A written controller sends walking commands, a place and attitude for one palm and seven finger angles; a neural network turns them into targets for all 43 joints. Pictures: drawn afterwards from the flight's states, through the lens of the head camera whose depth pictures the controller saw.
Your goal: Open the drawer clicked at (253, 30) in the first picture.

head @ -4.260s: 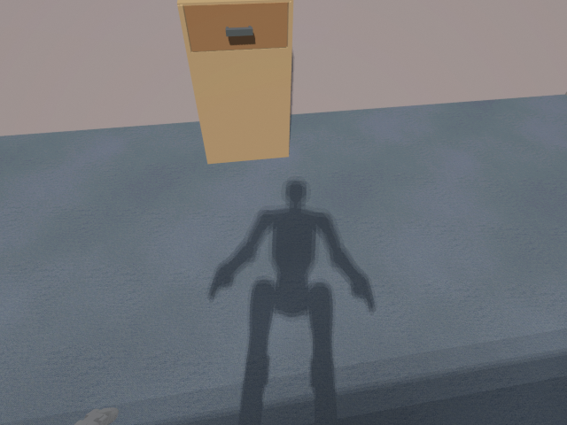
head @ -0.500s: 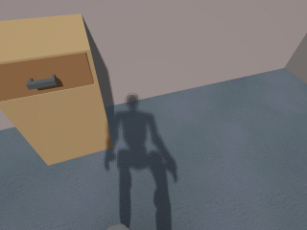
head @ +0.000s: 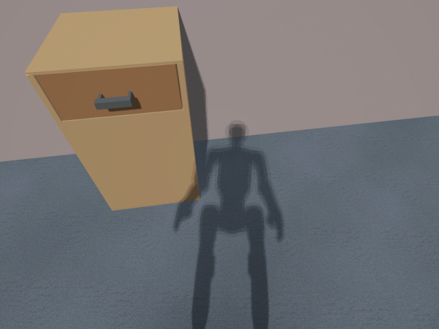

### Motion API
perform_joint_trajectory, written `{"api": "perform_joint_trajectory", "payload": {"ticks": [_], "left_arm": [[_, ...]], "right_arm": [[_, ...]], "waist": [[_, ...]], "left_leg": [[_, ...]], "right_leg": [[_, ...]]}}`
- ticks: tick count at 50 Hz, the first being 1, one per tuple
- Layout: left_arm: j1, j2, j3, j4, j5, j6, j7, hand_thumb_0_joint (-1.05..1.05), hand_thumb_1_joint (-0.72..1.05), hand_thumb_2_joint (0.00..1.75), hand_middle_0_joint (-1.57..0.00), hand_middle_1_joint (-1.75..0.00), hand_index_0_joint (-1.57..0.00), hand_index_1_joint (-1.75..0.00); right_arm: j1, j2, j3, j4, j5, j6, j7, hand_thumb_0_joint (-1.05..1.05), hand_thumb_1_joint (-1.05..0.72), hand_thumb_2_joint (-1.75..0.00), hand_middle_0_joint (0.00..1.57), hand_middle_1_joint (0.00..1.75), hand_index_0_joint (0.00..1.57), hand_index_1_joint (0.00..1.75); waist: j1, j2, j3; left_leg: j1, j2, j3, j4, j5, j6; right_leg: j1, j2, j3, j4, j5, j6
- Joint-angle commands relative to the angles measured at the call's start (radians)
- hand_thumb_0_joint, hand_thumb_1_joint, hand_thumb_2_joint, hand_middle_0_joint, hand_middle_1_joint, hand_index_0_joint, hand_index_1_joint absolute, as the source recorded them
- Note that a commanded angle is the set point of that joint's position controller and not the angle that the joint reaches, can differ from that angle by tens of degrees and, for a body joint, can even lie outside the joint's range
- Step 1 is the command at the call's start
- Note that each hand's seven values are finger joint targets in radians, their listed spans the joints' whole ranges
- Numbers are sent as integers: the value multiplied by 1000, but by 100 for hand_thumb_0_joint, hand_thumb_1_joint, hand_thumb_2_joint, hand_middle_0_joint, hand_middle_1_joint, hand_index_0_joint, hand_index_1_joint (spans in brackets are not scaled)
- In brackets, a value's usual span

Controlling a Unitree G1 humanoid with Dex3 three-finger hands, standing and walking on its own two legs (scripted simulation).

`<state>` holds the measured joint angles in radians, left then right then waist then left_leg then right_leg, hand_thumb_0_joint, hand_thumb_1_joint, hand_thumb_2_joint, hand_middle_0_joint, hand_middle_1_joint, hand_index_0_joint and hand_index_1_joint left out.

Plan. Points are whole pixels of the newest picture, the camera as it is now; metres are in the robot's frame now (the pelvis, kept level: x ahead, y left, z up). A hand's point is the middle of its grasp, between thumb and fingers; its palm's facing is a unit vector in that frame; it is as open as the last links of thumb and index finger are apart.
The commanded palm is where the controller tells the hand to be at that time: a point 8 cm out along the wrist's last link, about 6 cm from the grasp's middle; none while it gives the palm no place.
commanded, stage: turn to face it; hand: left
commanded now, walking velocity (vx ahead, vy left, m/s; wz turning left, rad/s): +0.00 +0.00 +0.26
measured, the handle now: (114, 98) +0.77 +0.38 -0.05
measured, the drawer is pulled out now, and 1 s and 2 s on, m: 0.00 0.00 0.00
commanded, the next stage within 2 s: take the last steps up to it in 0.08 s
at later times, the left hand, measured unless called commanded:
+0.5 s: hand out of the picture -0.08 +0.17 -0.16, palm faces +0.28 -0.94 -0.22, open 7.3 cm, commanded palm none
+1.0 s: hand (118, 291) +0.22 +0.25 -0.17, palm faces +0.12 -0.97 -0.20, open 7.4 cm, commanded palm none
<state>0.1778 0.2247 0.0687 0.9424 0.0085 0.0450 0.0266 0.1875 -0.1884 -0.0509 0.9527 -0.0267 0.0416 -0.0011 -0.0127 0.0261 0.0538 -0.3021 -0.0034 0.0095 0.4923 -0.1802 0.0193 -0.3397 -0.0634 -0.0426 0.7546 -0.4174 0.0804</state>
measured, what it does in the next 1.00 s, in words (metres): walks ahead: right foot, then left foot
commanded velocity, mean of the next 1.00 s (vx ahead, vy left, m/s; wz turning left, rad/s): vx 0.25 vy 0.02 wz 0.05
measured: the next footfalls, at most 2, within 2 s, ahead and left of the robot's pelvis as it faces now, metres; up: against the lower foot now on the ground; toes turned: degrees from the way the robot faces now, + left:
right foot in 0.04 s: +0.04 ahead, -0.13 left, +0.00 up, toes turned -3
left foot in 0.56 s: +0.01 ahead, +0.14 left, +0.00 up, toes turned +16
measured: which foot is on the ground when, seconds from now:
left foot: down 0.00-0.06, up 0.08-0.54, down 0.56-1.00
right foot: up 0.00-0.02, down 0.04-0.56, up 0.58-1.00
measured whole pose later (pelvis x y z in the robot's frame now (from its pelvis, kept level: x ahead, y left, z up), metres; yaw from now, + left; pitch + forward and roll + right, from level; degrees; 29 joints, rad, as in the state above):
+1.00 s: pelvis +0.14 +0.05 -0.01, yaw +8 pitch -1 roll +1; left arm 0.11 0.18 0.05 1.01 0.02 -0.01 -0.02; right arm 0.47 -0.13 -0.03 1.16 -0.03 -0.04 -0.03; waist -0.05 0.01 0.08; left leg 0.12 0.00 0.14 0.35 -0.44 0.00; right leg -0.47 -0.07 -0.13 0.68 -0.24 -0.02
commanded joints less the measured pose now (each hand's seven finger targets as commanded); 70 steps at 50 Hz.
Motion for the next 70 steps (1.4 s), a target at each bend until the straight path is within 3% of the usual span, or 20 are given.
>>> {"api": "perform_joint_trajectory", "payload": {"ticks": [1, 3, 4, 9, 18, 22, 25, 26, 28, 30, 34, 38, 47, 50, 51, 52, 53, 56, 59, 70], "left_arm": [[143, 73, 13, -33, 3, -38, 8, 0, 90, 90, -20, -30, -20, -30], [136, 227, 35, -55, 22, -50, 15, 0, 90, 90, -20, -30, -20, -30], [119, 214, 27, -68, 19, -47, 15, 0, 90, 90, -20, -30, -20, -30], [16, 104, 5, -79, 13, -58, 12, 0, 90, 90, -20, -30, -20, -30], [247, 129, 17, 45, 26, -90, -1, 0, 90, 90, -20, -30, -20, -30], [249, 141, 17, 83, 31, -90, -9, 0, 90, 90, -20, -30, -20, -30], [188, 134, 16, 97, 19, -79, -14, 0, 90, 90, -20, -30, -20, -30], [181, 108, 8, 99, 12, -73, -17, 0, 90, 90, -20, -30, -20, -30], [118, 1, -17, 45, 14, -67, -26, 0, 90, 90, -20, -30, -20, -30], [49, 21, -11, 33, 28, -66, -27, 0, 90, 90, -20, -30, -20, -30], [133, 1, -10, 101, 22, -63, -44, 0, 90, 90, -20, -30, -20, -30], [104, 2, -8, 90, 17, -57, -41, 0, 90, 90, -20, -30, -20, -30], [-84, -4, -14, 10, 7, -69, -46, 0, 90, 90, -20, -30, -20, -30], [178, 39, 5, 87, 16, -88, -39, 0, 90, 90, -20, -30, -20, -30], [303, 116, 27, 123, 24, -104, -30, 0, 90, 90, -20, -30, -20, -30], [371, 200, 46, 132, 13, -107, -21, 0, 90, 90, -20, -30, -20, -30], [333, 203, 45, 121, -4, -100, -16, 0, 90, 90, -20, -30, -20, -30], [93, 84, 6, 65, -2, -101, -8, 0, 90, 90, -20, -30, -20, -30], [50, 30, -15, 64, 6, -111, -8, 0, 90, 90, -20, -30, -20, -30], [138, 35, -20, 123, 12, -97, -7, 0, 90, 90, -20, -30, -20, -30]], "right_arm": [[-11, -171, -51, -66, 13, -16, -3, 0, -90, -90, 20, 30, 20, 30], [-27, -80, -37, -109, 19, -10, 2, 0, -90, -90, 20, 30, 20, 30], [-39, -116, -49, -104, 12, 0, 2, 0, -90, -90, 20, 30, 20, 30], [44, -100, -47, -15, 5, 15, 12, 0, -90, -90, 20, 30, 20, 30], [-93, -85, -26, -41, 0, -16, 31, 0, -90, -90, 20, 30, 20, 30], [-70, -57, -13, -35, 10, -35, 33, 0, -90, -90, 20, 30, 20, 30], [69, -50, -6, 17, 9, -50, 24, 0, -90, -90, 20, 30, 20, 30], [131, -83, -10, 43, 11, -57, 15, 0, -90, -90, 20, 30, 20, 30], [292, -236, -47, 77, 1, -62, -3, 0, -90, -90, 20, 30, 20, 30], [253, -191, -30, 79, 0, -62, -12, 0, -90, -90, 20, 30, 20, 30], [168, -93, -1, 69, 9, -95, -24, 0, -90, -90, 20, 30, 20, 30], [229, -85, 2, 100, 14, -116, -33, 0, -90, -90, 20, 30, 20, 30], [300, -103, -5, 166, -1, -111, -36, 0, -90, -90, 20, 30, 20, 30], [266, -117, -6, 168, 11, -109, -35, 0, -90, -90, 20, 30, 20, 30], [279, -85, -3, 159, 22, -112, -25, 0, -90, -90, 20, 30, 20, 30], [334, -34, 2, 133, 30, -112, -21, 0, -90, -90, 20, 30, 20, 30], [266, -58, -2, 116, 30, -104, -24, 0, -90, -90, 20, 30, 20, 30], [189, -16, -3, 118, 11, -82, -13, 0, -90, -90, 20, 30, 20, 30], [274, 20, 1, 145, 2, -50, -7, 0, -90, -90, 20, 30, 20, 30], [75, 17, 22, 93, 14, -65, -12, 0, -90, -90, 20, 30, 20, 30]], "waist": [[44, 50, -110], [54, -360, -68], [53, -230, -58], [-10, -194, 16], [98, -157, 10], [89, -201, -11], [16, -179, -26], [-10, -85, -40], [-92, 319, -7], [-70, 149, 95], [4, 87, 102], [13, 80, 63], [-12, 78, 98], [114, 26, -21], [159, -103, -124], [139, -317, -235], [138, -190, -192], [36, -45, 17], [-32, -113, 20], [17, -132, -30]], "left_leg": [[-39, 157, -199, -30, 102, 64], [-259, -34, -11, 359, -377, -51], [-216, -3, -69, 513, -387, -42], [-231, 33, -40, 684, -160, -69], [-269, 88, 24, 371, -226, -68], [-126, 63, 72, 199, -271, -41], [163, 26, 140, -46, -120, -32], [306, 40, 119, -111, -117, -30], [408, 383, -350, -332, -406, 103], [270, 390, -329, -371, -399, 145], [224, 273, -100, -343, 6, 114], [319, 264, -32, -303, 361, 133], [334, 286, 14, -194, 565, 127], [211, 222, 82, 125, 665, 74], [26, 149, 119, 396, 402, 32], [-170, -2, 123, 730, -339, -9], [-216, 32, -1, 855, -392, 14], [-194, 134, -34, 819, -183, 7], [-109, 137, 3, 675, -110, -21], [-11, 84, 45, 113, -72, -54]], "right_leg": [[231, -2, -4, -365, 222, -18], [234, -400, 381, -514, 359, -187], [112, -413, 331, -511, 320, -238], [87, -224, 83, -488, 296, -168], [307, -322, 181, -581, 1, -216], [262, -311, 135, -563, 33, -217], [85, -224, 20, -480, -44, -157], [-17, -178, -31, -398, -66, -121], [-326, -11, -165, 53, -164, -43], [-362, -63, -34, 248, -81, -77], [-307, -79, -16, 336, 146, -55], [-333, -65, -22, 305, 181, -42], [-170, -3, -87, -77, 163, -103], [221, 57, -109, -203, 269, -138], [450, -106, 87, -241, 320, -200], [577, -382, 508, -384, 469, -324], [497, -398, 528, -458, 403, -365], [94, -294, 302, -540, 184, -276], [-28, -204, 101, -581, 255, -220], [162, -162, 62, -474, 566, -231]]}}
